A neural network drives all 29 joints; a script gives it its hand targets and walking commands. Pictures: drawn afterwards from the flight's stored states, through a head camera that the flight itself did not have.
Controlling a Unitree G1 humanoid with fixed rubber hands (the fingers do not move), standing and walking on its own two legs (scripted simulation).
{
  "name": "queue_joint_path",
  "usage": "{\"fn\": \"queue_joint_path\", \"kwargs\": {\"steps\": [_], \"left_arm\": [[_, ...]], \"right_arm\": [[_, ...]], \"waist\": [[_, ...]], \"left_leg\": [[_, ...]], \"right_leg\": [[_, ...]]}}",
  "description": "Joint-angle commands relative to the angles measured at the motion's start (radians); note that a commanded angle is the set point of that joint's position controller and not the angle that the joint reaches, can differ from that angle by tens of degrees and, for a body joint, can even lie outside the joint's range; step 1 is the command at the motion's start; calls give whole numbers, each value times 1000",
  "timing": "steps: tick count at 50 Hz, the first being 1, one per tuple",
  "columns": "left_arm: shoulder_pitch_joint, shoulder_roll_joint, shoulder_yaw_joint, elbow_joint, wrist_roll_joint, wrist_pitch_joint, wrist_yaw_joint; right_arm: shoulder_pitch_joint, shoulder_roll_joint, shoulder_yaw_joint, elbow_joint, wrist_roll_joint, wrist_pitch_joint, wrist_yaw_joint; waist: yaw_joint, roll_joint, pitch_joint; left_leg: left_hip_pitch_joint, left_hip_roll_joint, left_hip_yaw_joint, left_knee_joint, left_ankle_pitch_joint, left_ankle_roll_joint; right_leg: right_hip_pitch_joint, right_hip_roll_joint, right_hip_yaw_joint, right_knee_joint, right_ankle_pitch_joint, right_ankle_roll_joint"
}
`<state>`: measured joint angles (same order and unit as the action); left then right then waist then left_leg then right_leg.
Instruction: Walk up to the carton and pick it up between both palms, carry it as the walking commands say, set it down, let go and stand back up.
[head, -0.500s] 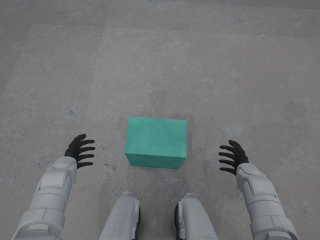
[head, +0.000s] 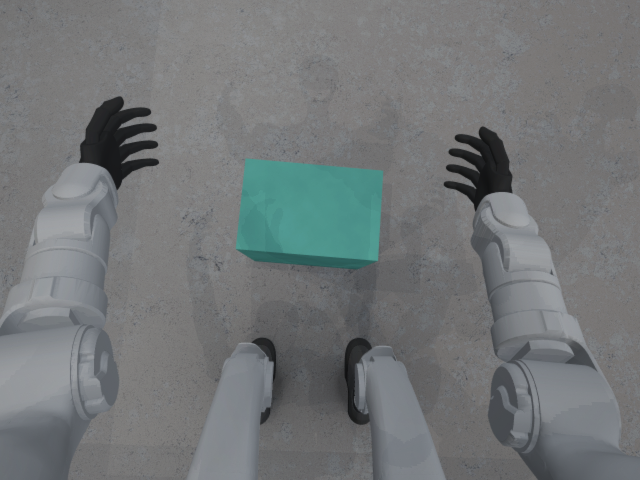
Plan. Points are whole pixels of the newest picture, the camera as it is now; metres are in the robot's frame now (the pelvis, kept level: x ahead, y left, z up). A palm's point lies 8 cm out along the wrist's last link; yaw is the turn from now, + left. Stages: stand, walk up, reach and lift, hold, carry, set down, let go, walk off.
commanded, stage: reach and lift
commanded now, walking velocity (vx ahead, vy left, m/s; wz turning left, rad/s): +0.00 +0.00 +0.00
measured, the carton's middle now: (309, 222) +0.48 +0.01 -0.52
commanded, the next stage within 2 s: none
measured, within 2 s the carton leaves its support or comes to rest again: neither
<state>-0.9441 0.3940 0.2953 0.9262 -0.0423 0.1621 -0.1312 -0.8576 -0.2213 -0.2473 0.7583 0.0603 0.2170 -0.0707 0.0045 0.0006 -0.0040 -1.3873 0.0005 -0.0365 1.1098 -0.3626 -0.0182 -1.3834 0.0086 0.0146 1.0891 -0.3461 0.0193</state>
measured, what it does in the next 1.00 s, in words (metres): lowers itself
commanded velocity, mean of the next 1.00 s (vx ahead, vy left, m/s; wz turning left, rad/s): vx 0.00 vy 0.00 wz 0.00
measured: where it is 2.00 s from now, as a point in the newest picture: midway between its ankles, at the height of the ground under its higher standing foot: (310, 395)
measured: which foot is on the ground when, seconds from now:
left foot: down 0.00-1.00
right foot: down 0.00-1.00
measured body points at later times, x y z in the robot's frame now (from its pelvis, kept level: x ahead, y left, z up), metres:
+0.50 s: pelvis -0.02 +0.01 -0.05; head +0.29 +0.03 +0.28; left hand +0.50 +0.26 -0.16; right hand +0.50 -0.19 -0.16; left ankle +0.06 +0.13 -0.63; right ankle +0.07 -0.13 -0.63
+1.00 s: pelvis -0.03 +0.00 -0.18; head +0.31 +0.02 +0.10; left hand +0.51 +0.27 -0.32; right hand +0.51 -0.19 -0.32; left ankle +0.06 +0.13 -0.63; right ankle +0.07 -0.13 -0.63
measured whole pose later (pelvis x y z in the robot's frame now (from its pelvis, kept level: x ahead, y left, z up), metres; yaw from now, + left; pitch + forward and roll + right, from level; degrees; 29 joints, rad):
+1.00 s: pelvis -0.03 +0.00 -0.18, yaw +0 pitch +49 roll -2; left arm -1.27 0.48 0.26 1.01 -0.11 0.14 -0.07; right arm -1.18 -0.30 -0.28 0.85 0.09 0.17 -0.06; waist -0.01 0.00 0.02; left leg -2.13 -0.04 -0.06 1.79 -0.51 -0.03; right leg -2.11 0.03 0.03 1.78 -0.52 0.05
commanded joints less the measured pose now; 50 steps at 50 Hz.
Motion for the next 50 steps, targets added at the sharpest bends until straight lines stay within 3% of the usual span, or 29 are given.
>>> {"fn": "queue_joint_path", "kwargs": {"steps": [1, 4, 6, 8, 9, 11, 12, 14, 15, 16, 17, 18, 20, 23, 26, 29, 33, 34, 35, 37, 39, 41, 46, 47, 50], "left_arm": [[-230, 175, 40, -82, 1, -44, 5], [-239, 203, 56, -100, 11, -59, 3], [-228, 207, 71, -89, 23, -67, 6], [-234, 192, 71, -113, 21, -72, 4], [-236, 205, 81, -127, 28, -77, 4], [-236, 186, 75, -149, 26, -77, 2], [-236, 163, 71, -143, 27, -77, 5], [-237, 124, 43, -136, 25, -75, 9], [-267, 122, 50, -140, 30, -69, 9], [-269, 105, 43, -115, 37, -62, 10], [-274, 85, 39, -97, 41, -58, 15], [-298, 67, 41, -100, 44, -56, 18], [-329, 84, 45, -75, 48, -50, 25], [-399, 104, 35, -41, 42, -30, 33], [-482, 176, 54, -45, 45, -11, 50], [-508, 199, 32, -22, 27, -2, 57], [-559, 251, 35, -32, 6, -12, 68], [-554, 242, 20, -54, -7, -13, 69], [-562, 246, 25, -45, -19, -14, 69], [-568, 250, 12, -29, -27, -15, 63], [-584, 254, -3, -53, -50, -18, 57], [-568, 278, 1, -17, -53, -22, 59], [-559, 272, -18, -39, -74, -36, 59], [-556, 285, -15, -32, -67, -40, 60], [-547, 266, -23, 7, -67, -49, 63]], "right_arm": [[-251, -105, -21, -83, -8, -44, 6], [-267, -105, -31, -100, -10, -59, 18], [-275, -121, -55, -103, -21, -62, 23], [-250, -111, -77, -104, -35, -69, 29], [-241, -114, -76, -96, -33, -73, 33], [-229, -115, -96, -99, -38, -79, 40], [-217, -122, -117, -101, -49, -88, 44], [-211, -128, -127, -68, -41, -96, 56], [-228, -134, -132, -43, -49, -98, 63], [-242, -134, -134, -45, -44, -103, 69], [-265, -142, -148, -24, -56, -107, 75], [-276, -139, -146, -4, -50, -110, 79], [-344, -142, -146, -5, -55, -110, 83], [-417, -167, -161, 40, -58, -87, 82], [-485, -203, -142, 27, -54, -62, 66], [-508, -213, -126, 46, -37, -45, 55], [-562, -233, -94, 3, -5, -52, 35], [-571, -236, -85, -17, 11, -51, 29], [-582, -232, -82, -16, 9, -53, 25], [-577, -222, -60, 3, 18, -50, 22], [-587, -241, -58, -44, 21, -52, 12], [-575, -253, -63, -16, 10, -56, 5], [-561, -228, -48, -36, 28, -63, 5], [-544, -229, -55, -23, 33, -64, 2], [-542, -206, -37, 15, 37, -70, 6]], "waist": [[7, -9, -924], [26, -26, -1008], [44, -3, -1037], [12, -8, -1066], [30, -3, -1082], [17, 18, -1098], [-14, 32, -1096], [-10, 101, -1054], [-22, 90, -1026], [-15, 119, -991], [-32, 122, -963], [-19, 142, -934], [-20, 89, -894], [-10, 84, -848], [-15, 31, -937], [1, 33, -953], [13, 12, -1075], [24, 38, -1106], [9, 14, -1094], [14, 27, -1097], [-8, 19, -1153], [-15, -1, -1146], [-20, 18, -1150], [-3, 43, -1138], [-5, 37, -1059]], "left_leg": [[288, -55, 71, -66, 381, -9], [278, -57, 75, -55, 468, -9], [276, -64, 80, -55, 500, -8], [307, -54, 61, -47, 562, -8], [317, -54, 60, -47, 596, -9], [363, -49, 48, -42, 655, -11], [407, -39, 32, -32, 690, -10], [502, -31, 15, -15, 728, -17], [513, -24, 3, -13, 716, -21], [545, -20, -4, 1, 702, -19], [545, -16, -11, 17, 678, -25], [521, -19, -8, 17, 637, -28], [385, -28, 2, 35, 533, -26], [220, -40, 37, 74, 245, -20], [131, -35, 68, 126, 112, -24], [87, -35, 84, 184, 49, -26], [41, -37, 91, 286, 114, -22], [56, -42, 99, 302, 144, -19], [34, -41, 96, 332, 150, -20], [-1, -38, 99, 368, 162, -19], [-11, -41, 101, 421, 190, -25], [-63, -39, 92, 453, 206, -27], [-107, -34, 88, 532, 270, -29], [-115, -35, 93, 555, 272, -29], [-169, -27, 79, 592, 258, -28]], "right_leg": [[573, 50, -17, -16, 427, 21], [616, 46, 0, 2, 545, 22], [610, 41, 2, 16, 572, 25], [585, 41, -6, 13, 638, 20], [572, 40, -7, 15, 651, 19], [497, 45, -17, 12, 652, 19], [415, 46, -30, 9, 642, 22], [236, 50, -44, -4, 549, 24], [172, 57, -55, -13, 500, 21], [64, 56, -61, -14, 429, 26], [-4, 58, -64, -3, 371, 24], [-33, 54, -59, -8, 334, 19], [-15, 52, -58, 33, 297, 28], [-51, 48, -68, 106, 95, 34], [13, 46, -86, 169, 35, 43], [-22, 50, -98, 231, -17, 50], [-18, 51, -103, 331, 57, 52], [-11, 52, -95, 349, 78, 51], [-37, 48, -98, 365, 86, 48], [-55, 48, -96, 410, 100, 53], [-35, 52, -102, 442, 133, 51], [-46, 48, -107, 494, 158, 52], [-75, 45, -102, 567, 228, 53], [-107, 48, -92, 582, 220, 54], [-179, 43, -93, 616, 200, 51]]}}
